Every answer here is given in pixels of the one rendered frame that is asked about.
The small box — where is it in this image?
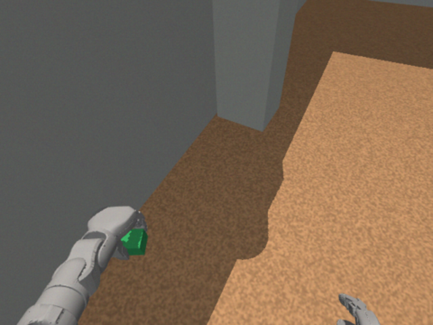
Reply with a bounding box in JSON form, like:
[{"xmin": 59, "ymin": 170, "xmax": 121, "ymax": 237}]
[{"xmin": 121, "ymin": 229, "xmax": 148, "ymax": 255}]

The right robot hand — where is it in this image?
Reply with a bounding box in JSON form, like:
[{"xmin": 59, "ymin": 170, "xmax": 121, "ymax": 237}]
[{"xmin": 337, "ymin": 293, "xmax": 380, "ymax": 325}]

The left robot arm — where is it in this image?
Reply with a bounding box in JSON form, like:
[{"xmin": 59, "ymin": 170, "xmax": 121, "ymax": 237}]
[{"xmin": 17, "ymin": 228, "xmax": 117, "ymax": 325}]

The left robot hand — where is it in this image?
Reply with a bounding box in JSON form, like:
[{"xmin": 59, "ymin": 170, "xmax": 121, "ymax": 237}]
[{"xmin": 87, "ymin": 207, "xmax": 147, "ymax": 260}]

